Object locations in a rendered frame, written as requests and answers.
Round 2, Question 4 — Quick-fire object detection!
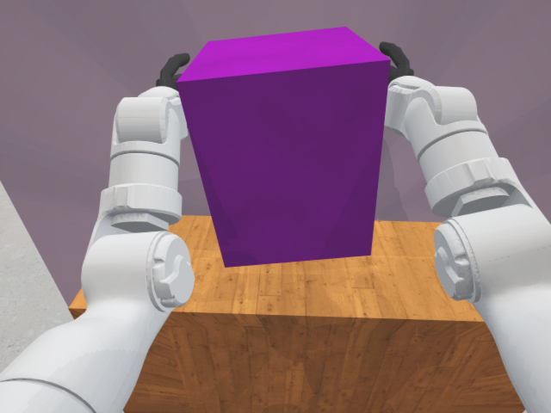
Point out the robot right hand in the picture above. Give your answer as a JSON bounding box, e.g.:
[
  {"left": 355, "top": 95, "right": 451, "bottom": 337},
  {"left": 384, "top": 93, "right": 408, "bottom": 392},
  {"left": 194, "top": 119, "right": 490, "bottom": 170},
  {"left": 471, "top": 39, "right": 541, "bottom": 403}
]
[{"left": 379, "top": 41, "right": 414, "bottom": 85}]

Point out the pedestal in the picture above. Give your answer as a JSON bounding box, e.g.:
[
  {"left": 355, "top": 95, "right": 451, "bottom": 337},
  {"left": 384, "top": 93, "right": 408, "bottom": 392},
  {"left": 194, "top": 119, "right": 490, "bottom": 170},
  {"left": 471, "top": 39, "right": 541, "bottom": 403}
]
[{"left": 68, "top": 215, "right": 525, "bottom": 413}]

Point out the robot right forearm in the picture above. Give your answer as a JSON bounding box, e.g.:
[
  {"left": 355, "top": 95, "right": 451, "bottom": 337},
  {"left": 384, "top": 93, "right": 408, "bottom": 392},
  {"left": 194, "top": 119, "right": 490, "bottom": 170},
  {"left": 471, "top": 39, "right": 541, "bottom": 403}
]
[{"left": 384, "top": 76, "right": 551, "bottom": 231}]

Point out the robot right upper arm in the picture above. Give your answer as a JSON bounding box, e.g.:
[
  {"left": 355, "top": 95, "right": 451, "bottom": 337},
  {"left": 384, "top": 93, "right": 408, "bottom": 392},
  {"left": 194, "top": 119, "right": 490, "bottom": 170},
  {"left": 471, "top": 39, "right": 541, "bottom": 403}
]
[{"left": 434, "top": 204, "right": 551, "bottom": 413}]

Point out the robot left upper arm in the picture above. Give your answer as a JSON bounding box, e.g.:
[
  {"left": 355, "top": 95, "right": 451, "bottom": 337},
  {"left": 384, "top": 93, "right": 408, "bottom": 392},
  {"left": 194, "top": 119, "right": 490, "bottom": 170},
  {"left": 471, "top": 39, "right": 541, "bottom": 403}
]
[{"left": 0, "top": 231, "right": 195, "bottom": 413}]

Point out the robot left forearm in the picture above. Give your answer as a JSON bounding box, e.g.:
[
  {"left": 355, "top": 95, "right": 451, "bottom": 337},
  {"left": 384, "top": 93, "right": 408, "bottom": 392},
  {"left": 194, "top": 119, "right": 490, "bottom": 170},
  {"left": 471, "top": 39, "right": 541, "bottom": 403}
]
[{"left": 81, "top": 86, "right": 188, "bottom": 298}]

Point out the robot left hand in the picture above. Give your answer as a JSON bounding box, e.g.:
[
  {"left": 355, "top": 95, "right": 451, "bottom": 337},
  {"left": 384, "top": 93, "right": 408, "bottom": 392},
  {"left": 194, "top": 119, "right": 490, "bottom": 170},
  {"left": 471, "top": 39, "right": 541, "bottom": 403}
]
[{"left": 156, "top": 53, "right": 190, "bottom": 128}]

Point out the carton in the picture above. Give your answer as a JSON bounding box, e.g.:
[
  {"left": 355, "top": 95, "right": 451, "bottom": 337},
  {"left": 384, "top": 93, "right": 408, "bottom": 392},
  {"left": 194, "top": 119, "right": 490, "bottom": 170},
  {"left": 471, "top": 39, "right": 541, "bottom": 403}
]
[{"left": 176, "top": 27, "right": 391, "bottom": 268}]

